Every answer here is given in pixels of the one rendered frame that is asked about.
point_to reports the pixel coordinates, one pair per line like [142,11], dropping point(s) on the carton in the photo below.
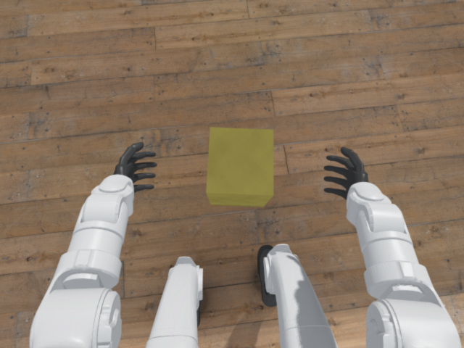
[240,167]

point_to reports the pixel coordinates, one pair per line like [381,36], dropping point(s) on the left robot forearm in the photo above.
[93,257]

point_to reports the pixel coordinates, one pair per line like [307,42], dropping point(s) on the robot right shin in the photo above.
[278,248]

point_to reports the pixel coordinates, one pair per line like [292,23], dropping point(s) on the left robot thigh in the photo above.
[175,324]

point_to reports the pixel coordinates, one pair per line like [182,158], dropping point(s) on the right robot forearm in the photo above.
[392,268]

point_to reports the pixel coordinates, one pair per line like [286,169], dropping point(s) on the robot right upper arm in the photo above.
[394,323]

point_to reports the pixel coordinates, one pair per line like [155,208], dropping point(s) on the robot left hand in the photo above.
[128,167]

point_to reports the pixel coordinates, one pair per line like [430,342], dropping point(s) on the robot right hand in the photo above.
[354,173]

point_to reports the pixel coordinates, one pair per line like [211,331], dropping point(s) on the robot left upper arm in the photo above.
[79,318]

